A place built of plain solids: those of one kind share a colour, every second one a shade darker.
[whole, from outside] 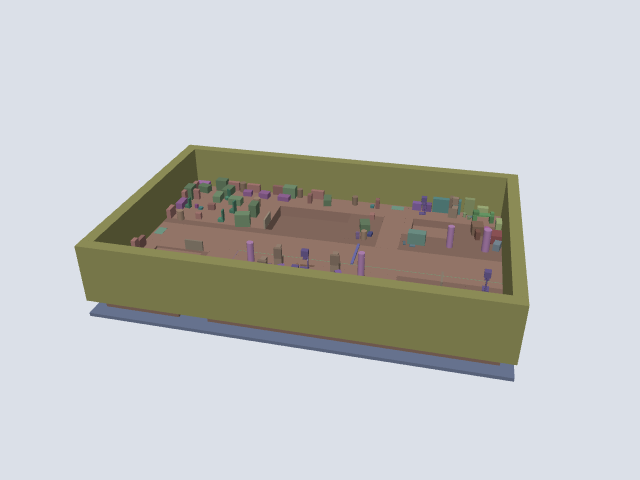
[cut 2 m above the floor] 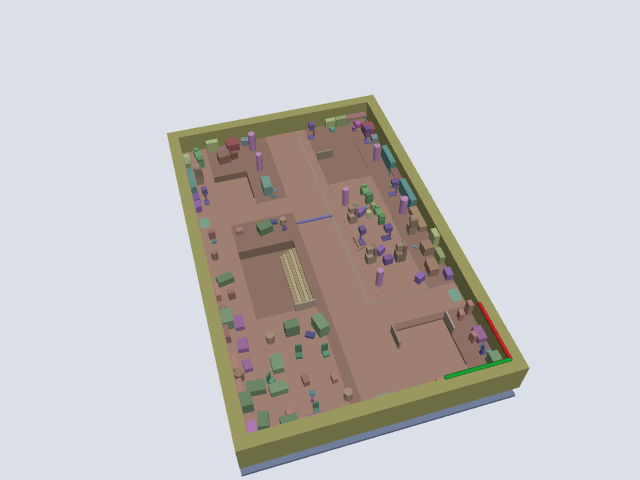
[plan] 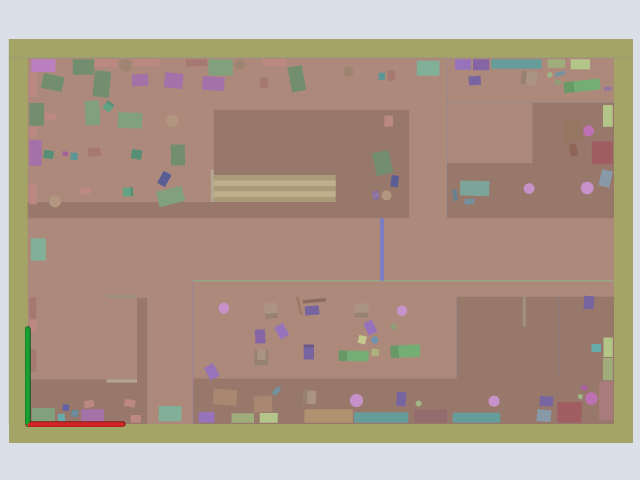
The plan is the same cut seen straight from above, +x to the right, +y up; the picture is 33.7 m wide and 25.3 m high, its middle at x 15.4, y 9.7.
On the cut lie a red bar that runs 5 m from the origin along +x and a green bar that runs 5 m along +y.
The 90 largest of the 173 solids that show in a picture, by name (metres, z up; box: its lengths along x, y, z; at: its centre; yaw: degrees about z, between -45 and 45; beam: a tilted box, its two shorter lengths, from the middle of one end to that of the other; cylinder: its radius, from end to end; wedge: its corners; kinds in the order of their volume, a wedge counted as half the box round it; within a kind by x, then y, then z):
{
 "floor_1": {"box": [1.45, 4.31, 2.1], "at": [0.72, 4.5, -1.05]},
 "floor_2": {"box": [6.3, 2.35, 2.1], "at": [3.15, 1.18, -1.05]},
 "floor_3": {"box": [6.3, 0.89, 2.1], "at": [3.15, 7.11, -1.05]},
 "floor_4": {"box": [4.31, 4.31, 1.9], "at": [3.6, 4.5, -1.15]},
 "floor_5": {"box": [9.8, 4.87, 2.1], "at": [4.9, 14.13, -1.05]},
 "floor_6": {"box": [0.54, 4.31, 2.1], "at": [6.03, 4.5, -1.05]},
 "floor_7": {"box": [2.4, 7.55, 1.0], "at": [7.5, 3.77, -0.5]},
 "floor_8": {"box": [20.1, 0.85, 2.1], "at": [10.05, 11.28, -1.05]},
 "floor_9": {"box": [20.1, 2.73, 2.1], "at": [10.05, 17.93, -1.05]},
 "floor_10": {"box": [7.11, 4.87, 1.03], "at": [13.36, 14.13, -1.58]},
 "floor_11": {"box": [30.9, 3.3, 1.0], "at": [15.45, 9.2, -0.5]},
 "floor_12": {"box": [13.9, 4.31, 2.1], "at": [15.65, 4.55, -1.05]},
 "floor_13": {"box": [3.19, 4.87, 2.1], "at": [18.5, 14.13, -1.05]},
 "floor_14": {"box": [22.2, 2.4, 2.1], "at": [19.8, 1.2, -1.05]},
 "floor_15": {"box": [22.2, 0.84, 2.1], "at": [19.8, 7.13, -1.05]},
 "floor_16": {"box": [2.0, 8.45, 1.0], "at": [21.1, 15.07, -0.5]},
 "floor_17": {"box": [0.75, 3.19, 2.1], "at": [22.48, 15.35, -1.05]},
 "floor_18": {"box": [3.75, 3.19, 1.36], "at": [24.73, 15.35, -1.42]},
 "floor_19": {"box": [5.43, 4.31, 2.1], "at": [25.32, 4.55, -1.05]},
 "floor_20": {"box": [8.8, 2.9, 2.1], "at": [26.5, 12.3, -1.05]},
 "floor_21": {"box": [8.8, 2.36, 2.1], "at": [26.5, 18.12, -1.05]},
 "floor_22": {"box": [4.3, 3.19, 2.1], "at": [28.75, 15.35, -1.05]},
 "floor_23": {"box": [2.87, 4.31, 2.1], "at": [29.46, 4.55, -1.05]},
 "wall_1": {"box": [1.0, 19.3, 5.0], "at": [-0.5, 9.65, 1.5]},
 "wall_2": {"box": [32.9, 1.0, 5.0], "at": [15.45, -0.5, 1.5]},
 "wall_3": {"box": [32.9, 1.0, 5.0], "at": [15.45, 19.8, 1.5]},
 "wall_4": {"box": [1.0, 19.3, 5.0], "at": [31.4, 9.65, 1.5]},
 "floor_base_1": {"box": [32.9, 21.3, 0.3], "at": [15.45, 9.65, -2.35]},
 "pallet_load_1": {"box": [0.78, 1.21, 1.27], "at": [0.46, 16.32, 0.64]},
 "pallet_load_2": {"box": [1.2, 0.78, 1.11], "at": [0.82, 0.46, 0.56]},
 "pallet_load_3": {"box": [1.12, 0.8, 0.68], "at": [1.32, 18.0, 0.34], "yaw": -11.2},
 "pallet_load_4": {"box": [1.12, 0.82, 1.14], "at": [2.92, 18.82, 0.57]},
 "pallet_load_5": {"box": [0.77, 1.29, 0.67], "at": [3.4, 16.4, 0.34], "yaw": 2.7},
 "pallet_load_6": {"box": [0.86, 1.37, 0.72], "at": [3.9, 17.92, 0.36], "yaw": -5.5},
 "pallet_load_7": {"box": [1.28, 0.83, 0.67], "at": [5.38, 16.0, 0.34], "yaw": -1.9},
 "pallet_load_8": {"box": [1.38, 0.83, 1.23], "at": [7.53, 11.99, 0.61], "yaw": 14.0},
 "pallet_load_9": {"box": [0.74, 1.11, 1.24], "at": [7.91, 14.18, 0.62], "yaw": 0.6},
 "pallet_load_10": {"box": [1.28, 0.86, 1.12], "at": [10.16, 18.8, 0.56]},
 "pallet_load_11": {"box": [0.76, 1.33, 0.63], "at": [14.18, 18.2, 0.32], "yaw": 10.8},
 "pallet_load_12": {"box": [0.89, 1.22, 0.78], "at": [18.7, 13.77, 0.39], "yaw": 13.0},
 "bar_rack_1": {"box": [2.86, 0.55, 1.38], "at": [18.62, 0.34, 0.69]},
 "bar_rack_2": {"box": [2.51, 0.52, 1.34], "at": [23.65, 0.33, 0.67]},
 "bar_rack_3": {"box": [2.66, 0.51, 1.4], "at": [25.76, 18.98, 0.7]},
 "tread_1": {"box": [6.43, 0.29, 0.89], "at": [13.02, 11.84, -0.62]},
 "tread_2": {"box": [6.43, 0.29, 0.71], "at": [13.02, 12.13, -0.71]},
 "tread_3": {"box": [6.43, 0.29, 0.54], "at": [13.02, 12.41, -0.8]},
 "tread_4": {"box": [6.43, 0.29, 0.36], "at": [13.02, 12.7, -0.89]},
 "tread_5": {"box": [6.43, 0.29, 0.18], "at": [13.02, 12.98, -0.98]},
 "tool_cabinet_1": {"box": [1.18, 0.5, 0.93], "at": [11.33, 0.32, 0.47]},
 "tool_cabinet_2": {"box": [0.96, 0.51, 1.98], "at": [12.7, 0.33, 0.99]},
 "tool_cabinet_3": {"box": [0.93, 0.45, 1.66], "at": [27.85, 19.0, 0.83]},
 "tool_cabinet_4": {"box": [1.01, 0.53, 0.95], "at": [29.12, 18.96, 0.47]},
 "tool_cabinet_5": {"box": [0.51, 1.17, 0.96], "at": [30.57, 2.89, 0.48]},
 "tool_cabinet_6": {"box": [0.51, 1.15, 1.07], "at": [30.57, 16.24, 0.54]},
 "tool_cabinet_7": {"box": [0.49, 1.03, 0.93], "at": [30.59, 4.05, 0.47]},
 "crate_stack_1": {"box": [0.38, 1.16, 0.86], "at": [0.26, 3.35, 0.43]},
 "crate_stack_2": {"box": [0.37, 1.15, 0.91], "at": [0.26, 6.11, 0.46]},
 "crate_stack_3": {"box": [0.39, 0.65, 1.31], "at": [0.27, 5.15, 0.66]},
 "crate_stack_4": {"box": [0.42, 1.13, 0.92], "at": [0.28, 12.14, 0.46]},
 "crate_stack_5": {"box": [0.42, 1.27, 0.83], "at": [0.28, 17.86, 0.41]},
 "crate_stack_6": {"box": [1.17, 0.4, 0.89], "at": [4.13, 19.03, 0.45]},
 "crate_stack_7": {"box": [1.36, 0.39, 0.83], "at": [6.25, 19.04, 0.41]},
 "crate_stack_8": {"box": [1.13, 0.38, 0.93], "at": [8.9, 19.04, 0.47]},
 "crate_stack_9": {"box": [1.28, 0.39, 0.87], "at": [12.99, 19.04, 0.43]},
 "dust_extractor_1": {"cylinder": 0.28, "from": [10.33, 6.1, 0.0], "to": [10.33, 6.1, 1.85]},
 "dust_extractor_2": {"cylinder": 0.35, "from": [17.32, 1.24, 0.0], "to": [17.32, 1.24, 1.74]},
 "dust_extractor_3": {"cylinder": 0.28, "from": [19.72, 5.97, 0.0], "to": [19.72, 5.97, 2.22]},
 "dust_extractor_4": {"cylinder": 0.29, "from": [24.58, 1.2, 0.0], "to": [24.58, 1.2, 1.78]},
 "dust_extractor_5": {"cylinder": 0.28, "from": [26.42, 12.41, 0.0], "to": [26.42, 12.41, 2.03]},
 "dust_extractor_6": {"cylinder": 0.34, "from": [29.48, 12.44, 0.0], "to": [29.48, 12.44, 2.07]},
 "table_saw_1": {"box": [1.24, 0.83, 0.88], "at": [10.39, 1.41, 0.44], "yaw": -3.9},
 "table_saw_2": {"box": [0.96, 0.85, 1.0], "at": [12.39, 1.05, 0.5], "yaw": 2.4},
 "table_saw_3": {"box": [1.03, 1.18, 0.93], "at": [28.71, 15.46, 0.47], "yaw": 5.8},
 "bandsaw_1": {"box": [0.73, 0.83, 1.04], "at": [12.31, 3.51, 0.52], "yaw": -0.8},
 "bandsaw_2": {"box": [0.65, 0.82, 0.92], "at": [12.81, 5.97, 0.46], "yaw": 6.0},
 "bandsaw_3": {"box": [0.69, 0.71, 0.94], "at": [14.84, 1.42, 0.47], "yaw": -4.3},
 "bandsaw_4": {"box": [0.73, 0.73, 0.92], "at": [17.59, 5.99, 0.46], "yaw": 1.2},
 "bandsaw_5": {"box": [0.83, 0.69, 1.0], "at": [26.41, 18.23, 0.5], "yaw": -5.2},
 "sack_pile_1": {"box": [0.66, 1.36, 0.61], "at": [0.4, 14.29, 0.3]},
 "sack_pile_2": {"box": [1.29, 0.68, 0.6], "at": [0.82, 18.89, 0.3]},
 "sack_pile_3": {"box": [1.2, 0.71, 0.59], "at": [3.42, 0.42, 0.29]},
 "sack_pile_4": {"box": [0.97, 0.8, 0.54], "at": [7.69, 18.1, 0.27], "yaw": -6.3},
 "sack_pile_5": {"box": [1.16, 0.73, 0.46], "at": [9.78, 17.95, 0.23], "yaw": -3.9},
 "forge_hearth_1": {"box": [1.28, 1.09, 0.9], "at": [28.55, 0.61, 0.45]},
 "forge_hearth_2": {"box": [1.11, 1.22, 0.83], "at": [30.27, 14.3, 0.41]},
 "planer_1": {"box": [1.54, 0.8, 1.1], "at": [23.56, 12.42, 0.55], "yaw": -1.7},
 "board_stack_1": {"box": [2.55, 0.71, 0.66], "at": [15.85, 0.42, 0.33]},
 "offcut_bin_1": {"box": [0.83, 0.57, 0.73], "at": [9.42, 0.35, 0.36]},
 "offcut_bin_2": {"box": [0.86, 0.56, 0.74], "at": [22.94, 18.95, 0.37]},
 "offcut_bin_3": {"box": [0.86, 0.59, 0.74], "at": [23.9, 18.93, 0.37]}
}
